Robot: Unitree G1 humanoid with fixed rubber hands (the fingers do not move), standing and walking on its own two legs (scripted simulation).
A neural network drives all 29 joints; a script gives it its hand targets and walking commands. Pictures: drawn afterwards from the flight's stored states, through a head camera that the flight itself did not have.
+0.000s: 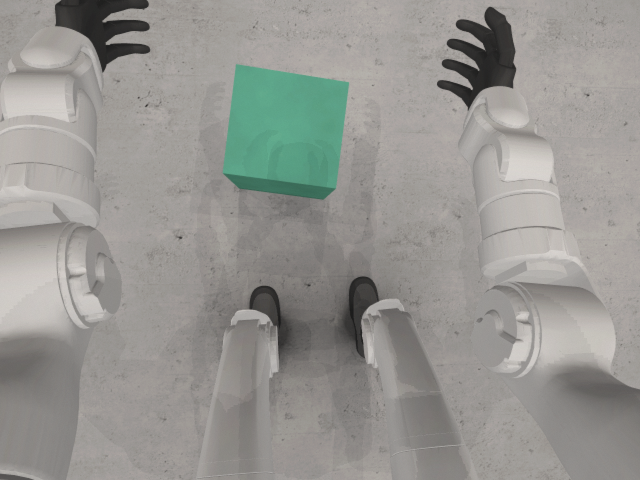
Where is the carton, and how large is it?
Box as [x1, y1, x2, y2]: [223, 64, 348, 199]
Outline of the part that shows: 236,64 223,173 239,188 323,199 335,188 348,82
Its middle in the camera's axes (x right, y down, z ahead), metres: -0.07 -0.21 +0.84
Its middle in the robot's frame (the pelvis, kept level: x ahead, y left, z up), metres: +0.56 +0.02 -0.54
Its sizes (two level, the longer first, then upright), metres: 0.210 0.200 0.250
